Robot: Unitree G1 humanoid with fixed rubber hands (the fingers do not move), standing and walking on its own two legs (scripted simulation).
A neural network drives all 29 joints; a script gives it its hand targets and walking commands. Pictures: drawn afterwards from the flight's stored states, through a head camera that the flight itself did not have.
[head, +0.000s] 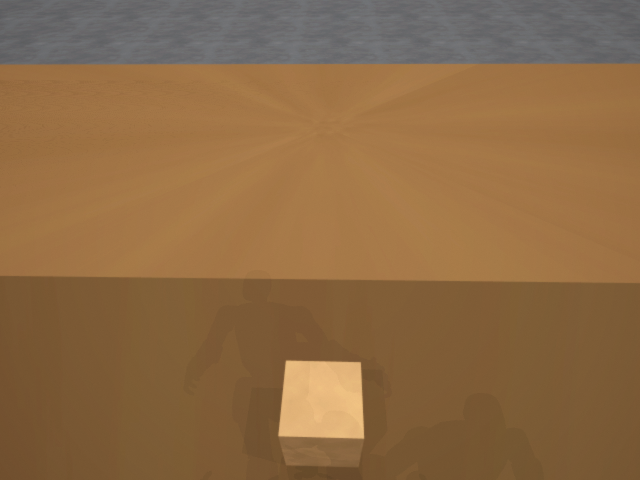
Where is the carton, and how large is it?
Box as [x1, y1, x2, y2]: [278, 361, 363, 466]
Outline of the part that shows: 286,361 278,434 286,464 357,466 363,441 360,362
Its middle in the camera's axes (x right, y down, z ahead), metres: +0.00 +0.49 +1.11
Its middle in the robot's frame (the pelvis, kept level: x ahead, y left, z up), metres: +0.46 +0.03 -0.66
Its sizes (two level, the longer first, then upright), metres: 0.210 0.200 0.250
